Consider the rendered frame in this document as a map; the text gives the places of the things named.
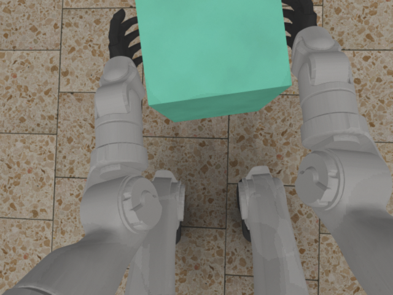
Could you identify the robot right forearm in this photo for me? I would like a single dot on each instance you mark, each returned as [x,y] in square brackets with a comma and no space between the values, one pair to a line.
[327,95]

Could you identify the carton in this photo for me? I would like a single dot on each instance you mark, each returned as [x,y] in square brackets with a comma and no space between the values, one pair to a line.
[210,58]

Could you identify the left robot upper arm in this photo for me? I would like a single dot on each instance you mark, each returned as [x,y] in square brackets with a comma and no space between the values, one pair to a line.
[116,216]

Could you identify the right robot upper arm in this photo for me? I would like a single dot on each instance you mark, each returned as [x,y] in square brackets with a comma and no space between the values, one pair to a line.
[349,192]

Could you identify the robot left forearm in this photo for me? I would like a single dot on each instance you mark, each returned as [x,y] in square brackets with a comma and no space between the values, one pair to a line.
[119,149]

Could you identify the left robot hand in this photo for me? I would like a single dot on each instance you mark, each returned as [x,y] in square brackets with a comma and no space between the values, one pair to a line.
[118,42]

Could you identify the right robot hand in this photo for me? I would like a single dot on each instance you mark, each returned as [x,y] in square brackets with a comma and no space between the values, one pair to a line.
[302,16]

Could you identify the robot right thigh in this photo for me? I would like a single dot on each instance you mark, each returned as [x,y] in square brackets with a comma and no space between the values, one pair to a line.
[276,262]

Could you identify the left robot foot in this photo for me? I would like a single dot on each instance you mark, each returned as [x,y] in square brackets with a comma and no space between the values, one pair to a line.
[178,234]

